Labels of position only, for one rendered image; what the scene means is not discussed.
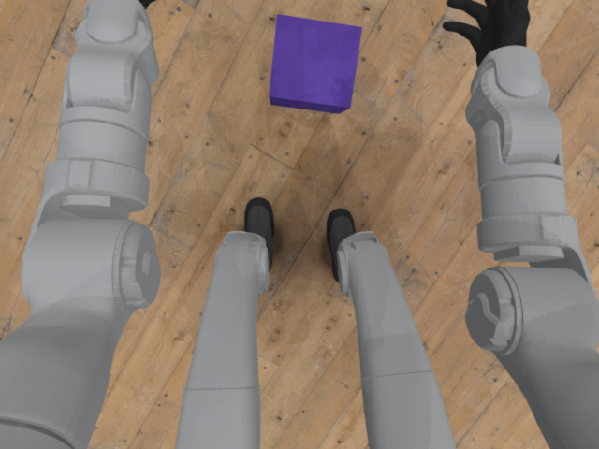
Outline carton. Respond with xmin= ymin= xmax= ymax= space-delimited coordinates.
xmin=269 ymin=14 xmax=362 ymax=114

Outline right robot upper arm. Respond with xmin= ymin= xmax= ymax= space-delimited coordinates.
xmin=465 ymin=266 xmax=599 ymax=449

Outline robot left forearm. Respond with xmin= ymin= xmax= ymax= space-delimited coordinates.
xmin=21 ymin=0 xmax=159 ymax=305

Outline left robot upper arm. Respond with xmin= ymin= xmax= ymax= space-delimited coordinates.
xmin=0 ymin=219 xmax=161 ymax=449

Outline right robot hand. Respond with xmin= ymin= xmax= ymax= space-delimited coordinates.
xmin=443 ymin=0 xmax=530 ymax=68

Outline robot right forearm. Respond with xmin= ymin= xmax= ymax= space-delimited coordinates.
xmin=465 ymin=45 xmax=599 ymax=342

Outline robot left thigh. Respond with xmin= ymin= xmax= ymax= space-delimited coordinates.
xmin=175 ymin=240 xmax=269 ymax=449

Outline right robot foot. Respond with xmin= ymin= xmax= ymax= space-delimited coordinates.
xmin=327 ymin=209 xmax=356 ymax=282

